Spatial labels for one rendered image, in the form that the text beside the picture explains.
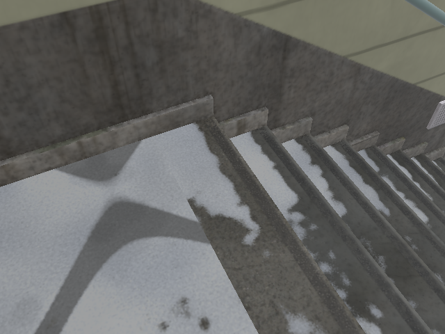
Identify stairs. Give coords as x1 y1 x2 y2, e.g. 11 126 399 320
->
230 125 445 334

